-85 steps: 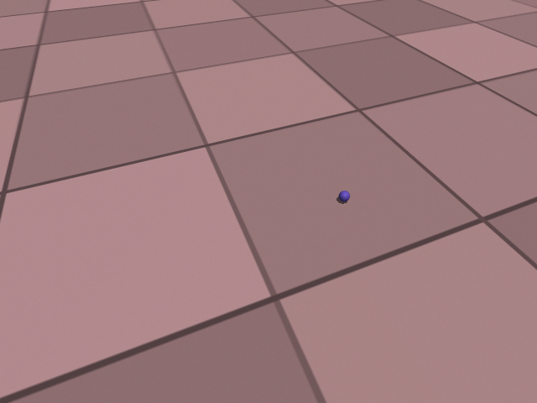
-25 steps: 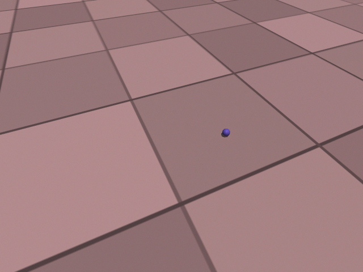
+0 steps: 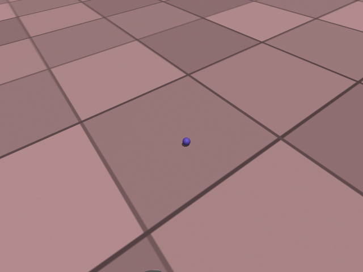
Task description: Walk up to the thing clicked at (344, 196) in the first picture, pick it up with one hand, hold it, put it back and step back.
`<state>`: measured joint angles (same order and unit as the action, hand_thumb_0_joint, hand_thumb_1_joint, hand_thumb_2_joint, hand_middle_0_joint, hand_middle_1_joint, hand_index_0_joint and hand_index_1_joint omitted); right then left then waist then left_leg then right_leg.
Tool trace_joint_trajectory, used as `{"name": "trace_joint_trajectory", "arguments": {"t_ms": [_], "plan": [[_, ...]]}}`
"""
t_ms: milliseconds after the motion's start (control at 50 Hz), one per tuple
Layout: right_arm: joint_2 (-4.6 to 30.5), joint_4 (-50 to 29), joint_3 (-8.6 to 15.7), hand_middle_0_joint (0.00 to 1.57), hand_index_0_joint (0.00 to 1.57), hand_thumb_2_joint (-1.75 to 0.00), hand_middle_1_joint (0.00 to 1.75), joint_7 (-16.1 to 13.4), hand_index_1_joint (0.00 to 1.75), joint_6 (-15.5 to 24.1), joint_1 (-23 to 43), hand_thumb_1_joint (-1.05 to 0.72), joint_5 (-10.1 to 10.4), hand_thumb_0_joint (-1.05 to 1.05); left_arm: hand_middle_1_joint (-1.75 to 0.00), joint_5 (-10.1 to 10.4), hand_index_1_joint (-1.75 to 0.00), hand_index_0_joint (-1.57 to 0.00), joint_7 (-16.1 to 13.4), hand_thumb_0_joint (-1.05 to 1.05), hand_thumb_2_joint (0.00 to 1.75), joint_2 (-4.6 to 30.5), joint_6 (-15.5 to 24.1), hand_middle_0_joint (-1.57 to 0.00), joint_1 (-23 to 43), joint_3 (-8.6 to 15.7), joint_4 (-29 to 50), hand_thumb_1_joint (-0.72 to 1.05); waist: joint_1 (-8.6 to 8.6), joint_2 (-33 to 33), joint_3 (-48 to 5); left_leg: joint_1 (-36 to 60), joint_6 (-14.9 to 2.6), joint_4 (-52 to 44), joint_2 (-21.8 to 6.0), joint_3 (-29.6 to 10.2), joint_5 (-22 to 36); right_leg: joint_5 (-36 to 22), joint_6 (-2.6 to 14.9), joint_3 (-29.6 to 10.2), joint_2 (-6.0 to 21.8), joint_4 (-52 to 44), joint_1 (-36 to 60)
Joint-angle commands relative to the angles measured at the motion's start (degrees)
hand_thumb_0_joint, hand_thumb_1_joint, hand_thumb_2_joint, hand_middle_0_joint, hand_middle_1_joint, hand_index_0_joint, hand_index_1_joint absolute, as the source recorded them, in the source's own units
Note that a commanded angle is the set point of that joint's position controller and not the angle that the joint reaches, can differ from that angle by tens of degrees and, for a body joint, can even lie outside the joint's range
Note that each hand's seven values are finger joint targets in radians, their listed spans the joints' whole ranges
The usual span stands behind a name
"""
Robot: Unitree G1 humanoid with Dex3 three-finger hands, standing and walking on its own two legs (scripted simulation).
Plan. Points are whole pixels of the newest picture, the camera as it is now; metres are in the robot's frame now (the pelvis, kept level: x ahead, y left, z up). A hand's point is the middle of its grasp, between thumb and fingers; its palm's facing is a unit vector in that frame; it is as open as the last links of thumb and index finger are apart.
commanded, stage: walk up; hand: left
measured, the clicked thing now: (186, 141) +1.14 +0.10 -0.74
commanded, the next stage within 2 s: none
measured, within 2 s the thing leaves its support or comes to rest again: neither
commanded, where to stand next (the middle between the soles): +0.72 -0.07 m, yaw -10 degrees
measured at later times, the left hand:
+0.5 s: hand (113, 195) +0.37 +0.27 -0.13, palm faces -0.20 -0.91 -0.37, open 7.4 cm
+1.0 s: hand (136, 160) +0.50 +0.22 -0.13, palm faces -0.17 -0.90 -0.40, open 7.4 cm
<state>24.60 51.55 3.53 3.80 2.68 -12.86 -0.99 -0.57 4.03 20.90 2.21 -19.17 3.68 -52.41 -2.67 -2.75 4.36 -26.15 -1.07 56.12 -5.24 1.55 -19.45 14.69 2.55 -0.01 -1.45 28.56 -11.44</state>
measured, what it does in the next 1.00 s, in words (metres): walks ahead: left foot, then right foot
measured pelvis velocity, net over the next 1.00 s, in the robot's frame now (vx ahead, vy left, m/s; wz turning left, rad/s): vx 0.43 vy -0.05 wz -0.18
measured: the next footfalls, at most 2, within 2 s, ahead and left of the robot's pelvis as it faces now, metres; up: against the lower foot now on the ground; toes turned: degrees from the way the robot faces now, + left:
left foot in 0.18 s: +0.24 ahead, +0.14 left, +0.00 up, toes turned +2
right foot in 0.60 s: +0.42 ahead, -0.16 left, +0.00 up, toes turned -11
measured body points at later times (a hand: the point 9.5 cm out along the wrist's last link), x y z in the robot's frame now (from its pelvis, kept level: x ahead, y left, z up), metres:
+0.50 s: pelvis +0.23 +0.00 +0.00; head +0.26 +0.01 +0.45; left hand +0.38 +0.31 -0.11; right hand +0.22 -0.32 -0.10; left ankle +0.20 +0.14 -0.74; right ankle +0.32 -0.15 -0.70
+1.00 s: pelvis +0.43 -0.05 +0.00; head +0.44 -0.07 +0.45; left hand +0.51 +0.27 -0.10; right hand +0.46 -0.38 -0.12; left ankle +0.57 +0.08 -0.71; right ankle +0.38 -0.15 -0.74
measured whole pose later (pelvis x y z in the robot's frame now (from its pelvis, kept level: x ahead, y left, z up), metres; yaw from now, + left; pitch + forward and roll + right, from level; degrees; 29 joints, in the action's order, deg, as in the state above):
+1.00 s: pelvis +0.43 -0.05 +0.00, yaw -11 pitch -2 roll -1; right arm 24.9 48.2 3.8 4.5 1.7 -15.9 -1.6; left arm -0.7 2.2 23.1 5.4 -21.9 2.9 -48.2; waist -2.5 -3.2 3.9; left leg -28.1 0.3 40.8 -6.3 0.1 -12.1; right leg 18.2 2.1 1.3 -2.1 27.9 -7.7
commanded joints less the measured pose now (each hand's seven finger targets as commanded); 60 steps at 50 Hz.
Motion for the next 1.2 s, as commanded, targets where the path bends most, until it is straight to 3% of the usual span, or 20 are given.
{"name": "trace_joint_trajectory", "arguments": {"t_ms": [0,80,140,160,180,200,300,400,500,580,600,620,760,860,960,1040,1060,1100,1120,1180], "plan": [[10.7,-5.1,3.5,0.2,0.2,-0.9,0.3,-0.2,0.3,1.1,0.2,-0.9,-0.9,0.0,-0.3,0.2,-0.3,-0.2,-1.1,0.0,0.9,18.0,2.4,-0.2,1.4,4.7,7.1,0.9,0.91,9.0,1.2,-2.3,1.35,-10.2,-1.4,-0.9,2.2,13.5,9.86,-16.1,12.8,-16.4,-3.0],[9.8,-7.0,3.6,0.2,0.2,-0.9,0.3,-0.4,0.3,2.8,2.8,-0.9,-0.7,0.0,-0.3,-0.1,-0.3,-0.2,-1.2,0.0,0.9,17.5,2.8,-0.2,0.6,4.3,8.4,0.9,0.19,7.4,-0.2,3.0,1.07,-19.9,-0.4,-0.1,7.4,0.5,8.82,-13.9,13.0,-10.8,-1.5],[10.5,-4.2,4.7,0.2,0.2,-0.9,0.3,-1.4,0.3,4.0,-8.4,-0.9,-1.0,0.0,-0.3,0.0,-0.3,-0.2,-1.4,0.0,0.9,15.4,2.6,-0.2,2.8,3.3,9.6,0.9,6.83,2.8,-5.2,22.8,-0.4,-27.8,3.2,2.4,10.9,-10.9,5.7,-8.7,8.9,5.6,-8.1],[14.4,-3.1,6.1,0.2,0.2,-0.9,0.3,-2.1,0.3,4.5,-14.4,-0.9,-1.5,0.0,-0.3,0.2,-0.3,-0.2,-1.4,0.0,0.9,11.9,2.7,-0.2,0.4,2.2,10.0,0.9,9.33,-7.9,-9.4,32.4,-3.17,-33.3,-3.1,-7.3,1.3,-9.7,3.48,-4.2,3.3,22.1,-14.9],[17.9,-4.1,6.8,0.2,0.2,-0.9,0.3,-2.5,0.3,4.8,-15.5,-0.9,-2.0,0.0,-0.3,0.6,-0.3,-0.2,-1.5,0.0,0.9,7.6,2.5,-0.2,-2.8,1.0,9.7,0.9,8.08,-15.1,-9.3,37.3,-6.33,-39.1,-16.3,-30.5,-10.4,12.5,0.34,-4.0,-4.7,33.4,-27.0],[19.0,-5.6,6.9,0.2,0.2,-0.9,0.3,-2.3,0.3,4.7,-11.5,-0.9,-0.5,0.0,-0.3,0.3,-0.3,-0.2,-2.3,0.0,0.9,14.0,1.8,-0.2,-4.1,2.2,8.3,0.9,6.85,-7.0,-6.8,31.3,-11.16,-44.8,-21.2,-39.5,-24.4,15.1,0.8,-6.7,-2.5,38.4,-28.2],[12.8,-6.8,4.0,0.2,0.2,-0.9,0.3,-2.3,0.3,4.8,-7.0,-0.9,0.6,0.0,-0.3,0.9,-0.3,-0.2,-1.4,0.0,0.9,14.6,2.3,-0.2,-1.5,2.6,6.1,0.9,4.09,-4.7,1.7,18.9,-9.16,-41.9,-11.9,-12.0,11.5,4.3,-0.73,-7.0,4.2,33.1,-22.3],[13.7,-8.3,4.0,0.2,0.2,-0.9,0.3,-2.3,0.3,4.5,-7.6,-0.9,0.3,0.0,-0.3,0.8,-0.3,-0.2,0.1,0.0,0.9,11.9,1.7,-0.2,4.6,1.8,9.2,0.9,4.68,-7.1,0.0,21.9,-11.32,-39.1,-11.0,-2.0,27.1,1.8,-2.39,-1.9,5.2,19.1,-21.0],[15.0,-9.2,4.5,0.2,0.2,-0.9,0.3,-2.3,0.3,3.2,-5.7,-0.9,0.6,0.0,-0.3,0.2,-0.3,-0.2,0.7,0.0,0.9,11.6,1.5,-0.2,7.3,2.1,9.3,0.9,4.37,-7.0,-2.6,18.4,-8.75,-35.3,-10.1,1.3,19.5,-7.0,-0.59,2.8,4.2,6.8,-9.5],[9.0,-10.1,1.9,0.2,0.2,-0.9,0.3,-2.4,0.3,2.4,-9.0,-0.9,0.6,0.0,-0.3,-0.1,-0.3,-0.2,-1.2,0.0,0.9,18.4,2.6,-0.2,-7.8,5.6,4.2,0.9,-3.77,14.3,-12.3,5.4,-4.38,-2.4,-2.1,6.0,11.2,0.4,1.9,-3.8,4.5,-1.5,18.3],[5.6,-10.6,0.6,0.2,0.2,-0.9,0.3,-2.2,0.3,2.0,-12.6,-0.9,0.8,0.0,-0.3,-0.2,-0.3,-0.2,-1.9,0.0,0.9,22.8,3.0,-0.2,-8.3,6.4,5.7,0.9,-2.56,23.1,-12.8,-6.0,-1.81,7.7,4.2,4.8,-10.7,9.6,6.55,-28.7,18.9,-8.0,22.4],[12.3,-9.4,2.3,0.2,0.2,-0.9,0.3,-2.5,0.3,1.2,-10.7,-0.9,0.8,0.0,-0.3,0.6,-0.3,-0.2,-1.9,0.0,0.9,23.9,2.9,-0.2,-6.3,6.2,6.5,0.9,-3.06,17.3,-10.5,-9.8,-0.92,13.0,3.6,0.3,-11.9,13.1,12.71,-41.2,24.3,-12.8,19.6],[9.5,-5.7,2.2,0.2,0.2,-0.9,0.3,-1.7,0.3,0.1,-10.6,-0.9,0.6,0.0,-0.3,1.5,-0.3,-0.2,-2.9,0.0,0.9,16.3,4.1,-0.2,0.2,3.4,7.7,0.9,2.66,9.6,-1.1,-2.1,-0.37,6.7,-0.6,-3.2,2.9,-15.6,8.48,-13.1,12.9,-11.1,-1.1],[9.7,-7.8,3.0,0.2,0.2,-0.9,0.3,-0.2,0.3,-0.1,-4.0,-0.9,-0.3,0.0,-0.3,0.3,-0.3,-0.2,-2.8,0.0,0.9,17.8,4.7,-0.2,0.1,4.0,9.5,0.9,1.23,9.0,0.8,-3.9,1.81,-7.3,-2.2,-1.8,6.0,4.3,10.61,-11.9,13.9,-15.3,-3.3],[8.4,-9.5,3.0,0.2,0.2,-0.9,0.3,0.4,0.3,1.5,1.8,-0.9,-0.5,0.0,-0.3,0.3,-0.3,-0.2,-2.8,0.0,0.9,18.0,4.7,-0.2,-2.7,3.8,8.9,0.9,-0.56,9.5,0.2,0.3,0.69,-19.2,-0.7,-0.4,8.3,-6.1,9.43,-9.9,14.1,-9.9,-0.3],[10.3,-6.8,4.2,0.2,0.2,-0.9,0.3,-0.2,0.3,2.6,-6.6,-0.9,-0.6,0.0,-0.3,0.3,-0.3,-0.2,-3.0,0.0,0.9,16.9,4.2,-0.2,-1.3,2.7,9.6,0.9,5.08,3.4,-4.7,19.6,-1.79,-26.4,3.3,1.9,9.7,-14.3,6.07,-6.3,11.8,4.2,-6.3],[13.0,-5.4,5.2,0.2,0.2,-0.9,0.3,-0.8,0.3,2.9,-12.3,-0.9,-1.0,0.0,-0.3,0.5,-0.3,-0.2,-3.0,0.0,0.9,14.4,4.0,-0.2,-2.5,1.8,9.9,0.9,7.85,-4.5,-8.4,27.5,-4.14,-30.7,0.2,-3.1,3.9,-15.8,4.16,-2.1,7.2,18.6,-9.6],[18.3,-7.5,6.2,0.2,0.2,-0.9,0.3,-1.6,0.3,3.1,-13.7,-0.9,-0.4,0.0,-0.3,1.3,-0.3,-0.2,-3.7,0.0,0.9,13.1,3.4,-0.2,-6.9,1.3,9.1,0.9,6.7,-10.6,-10.1,35.4,-13.72,-39.8,-20.4,-36.5,0.1,15.7,-0.01,0.2,-1.8,36.1,-27.2],[18.2,-7.1,6.4,0.2,0.2,-0.9,0.3,-1.4,0.3,2.8,-12.9,-0.9,0.8,0.0,-0.3,0.5,-0.3,-0.2,-4.3,0.0,0.9,16.6,3.0,-0.2,-4.3,1.9,8.0,0.9,6.68,-7.9,-6.6,31.8,-17.23,-38.9,-21.8,-37.5,0.5,17.5,0.5,-3.1,1.7,41.0,-28.4],[12.8,-8.5,3.9,0.2,0.2,-0.9,0.3,-2.1,0.3,2.6,-7.6,-0.9,1.2,0.0,-0.3,1.1,-0.3,-0.2,-3.3,0.0,0.9,15.5,2.9,-0.2,-3.4,1.9,6.6,0.9,3.92,-2.8,0.2,18.1,-10.66,-39.0,-11.9,-15.5,15.5,8.7,0.39,-5.9,4.4,35.5,-21.4]]}}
